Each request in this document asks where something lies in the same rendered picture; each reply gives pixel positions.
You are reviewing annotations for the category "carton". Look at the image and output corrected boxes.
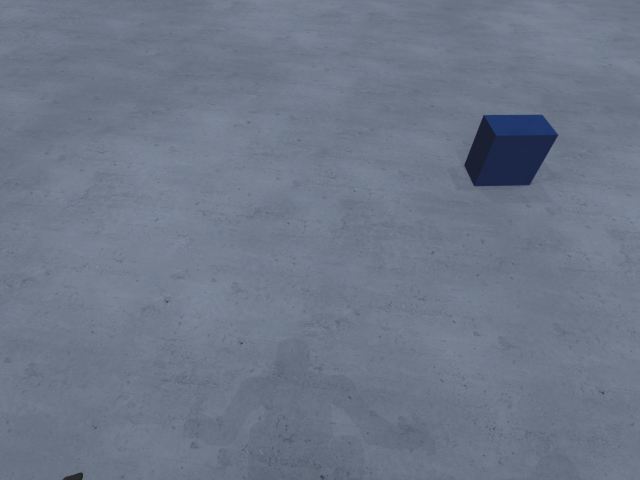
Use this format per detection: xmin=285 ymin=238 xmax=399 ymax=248
xmin=464 ymin=115 xmax=558 ymax=186

